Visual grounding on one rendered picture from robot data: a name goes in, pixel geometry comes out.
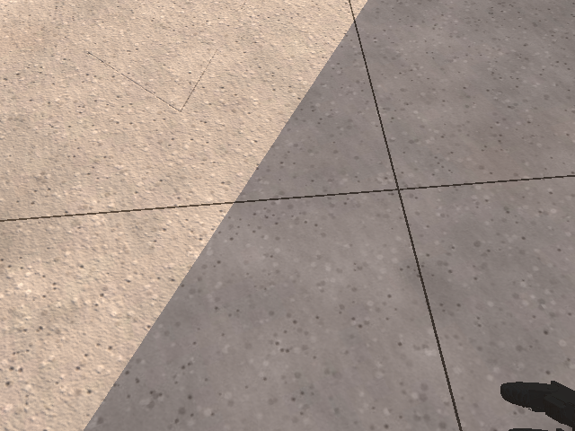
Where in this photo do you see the right robot hand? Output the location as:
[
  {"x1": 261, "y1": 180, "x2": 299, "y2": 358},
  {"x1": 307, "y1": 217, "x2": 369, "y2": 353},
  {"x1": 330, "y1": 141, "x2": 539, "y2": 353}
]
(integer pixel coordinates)
[{"x1": 500, "y1": 381, "x2": 575, "y2": 431}]

